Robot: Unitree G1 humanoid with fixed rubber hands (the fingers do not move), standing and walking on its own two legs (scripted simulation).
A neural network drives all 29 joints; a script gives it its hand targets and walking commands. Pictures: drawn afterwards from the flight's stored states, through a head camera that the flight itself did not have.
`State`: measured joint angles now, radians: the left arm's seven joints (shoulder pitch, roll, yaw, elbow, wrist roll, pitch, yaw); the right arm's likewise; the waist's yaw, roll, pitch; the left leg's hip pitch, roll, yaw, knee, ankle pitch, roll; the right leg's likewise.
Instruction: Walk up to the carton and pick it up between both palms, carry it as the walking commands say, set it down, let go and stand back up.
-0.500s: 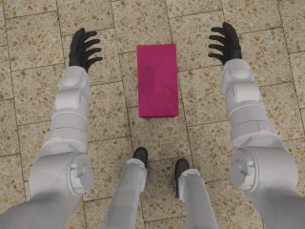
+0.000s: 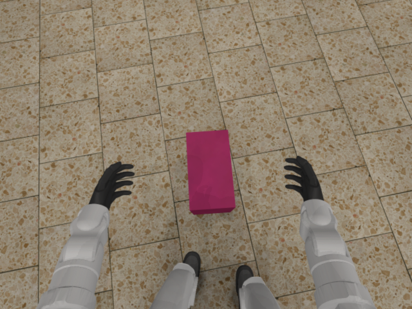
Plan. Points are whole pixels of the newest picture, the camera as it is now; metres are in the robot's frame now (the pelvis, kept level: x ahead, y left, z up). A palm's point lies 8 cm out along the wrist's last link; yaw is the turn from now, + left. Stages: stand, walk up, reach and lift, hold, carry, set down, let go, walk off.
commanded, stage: let go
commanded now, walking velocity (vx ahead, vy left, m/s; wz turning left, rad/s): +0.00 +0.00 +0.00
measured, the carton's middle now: (209, 175) +0.48 +0.05 -0.61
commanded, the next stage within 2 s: stand in 0.86 s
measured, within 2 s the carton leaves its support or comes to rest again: neither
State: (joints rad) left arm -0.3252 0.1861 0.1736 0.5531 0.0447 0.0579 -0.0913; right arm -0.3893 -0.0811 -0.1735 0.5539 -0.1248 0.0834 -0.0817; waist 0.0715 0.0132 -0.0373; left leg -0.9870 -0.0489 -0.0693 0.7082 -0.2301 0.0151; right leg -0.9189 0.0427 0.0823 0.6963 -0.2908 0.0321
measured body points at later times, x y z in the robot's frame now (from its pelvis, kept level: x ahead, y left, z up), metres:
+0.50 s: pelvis +0.03 -0.03 +0.04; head +0.07 -0.03 +0.49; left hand +0.20 +0.21 -0.04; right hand +0.21 -0.26 -0.04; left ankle +0.03 +0.10 -0.70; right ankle +0.00 -0.14 -0.70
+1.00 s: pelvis +0.04 -0.02 +0.03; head +0.05 -0.01 +0.48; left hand +0.20 +0.25 -0.05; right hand +0.20 -0.28 -0.05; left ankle +0.03 +0.10 -0.70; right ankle +0.00 -0.14 -0.70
